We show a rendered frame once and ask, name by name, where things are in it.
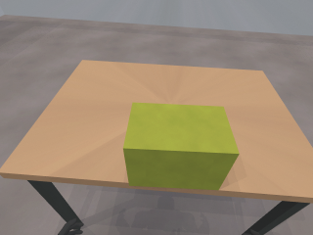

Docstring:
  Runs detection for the table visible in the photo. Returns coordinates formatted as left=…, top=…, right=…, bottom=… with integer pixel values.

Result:
left=0, top=60, right=313, bottom=235

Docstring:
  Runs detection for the carton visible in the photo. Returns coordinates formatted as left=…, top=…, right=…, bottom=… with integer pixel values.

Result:
left=123, top=102, right=240, bottom=190

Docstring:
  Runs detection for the robot left hand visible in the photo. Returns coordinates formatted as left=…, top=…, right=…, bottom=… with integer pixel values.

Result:
left=58, top=218, right=84, bottom=235

